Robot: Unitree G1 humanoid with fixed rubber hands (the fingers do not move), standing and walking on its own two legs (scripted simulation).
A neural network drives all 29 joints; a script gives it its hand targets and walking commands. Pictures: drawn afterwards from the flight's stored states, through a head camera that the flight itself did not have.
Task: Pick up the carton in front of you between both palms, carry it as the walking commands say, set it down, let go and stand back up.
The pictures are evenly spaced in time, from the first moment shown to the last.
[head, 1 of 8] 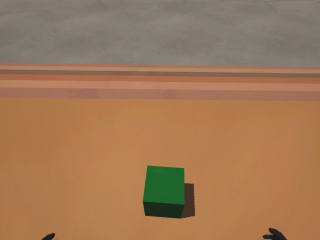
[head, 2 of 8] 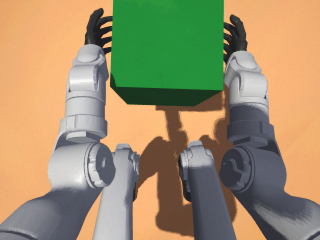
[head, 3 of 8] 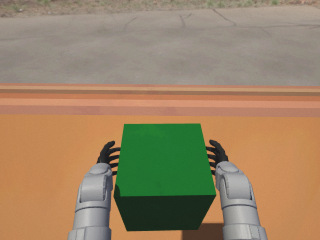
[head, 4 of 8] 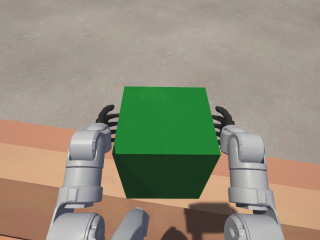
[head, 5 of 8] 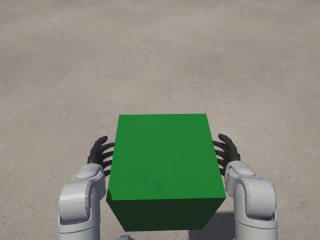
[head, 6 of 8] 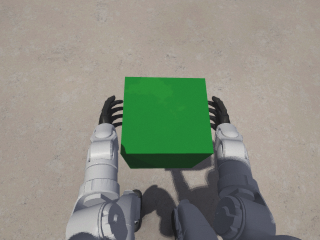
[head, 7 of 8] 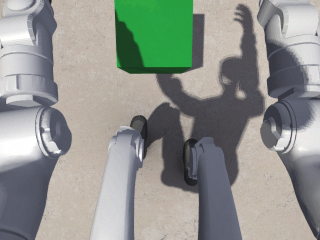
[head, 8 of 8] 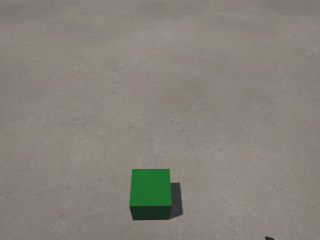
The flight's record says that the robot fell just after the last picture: no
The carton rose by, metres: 0.69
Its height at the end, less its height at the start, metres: -1.00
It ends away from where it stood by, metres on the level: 5.40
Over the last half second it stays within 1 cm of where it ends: yes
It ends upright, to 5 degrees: yes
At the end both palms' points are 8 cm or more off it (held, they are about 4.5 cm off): yes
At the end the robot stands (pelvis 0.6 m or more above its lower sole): yes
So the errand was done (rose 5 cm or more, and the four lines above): yes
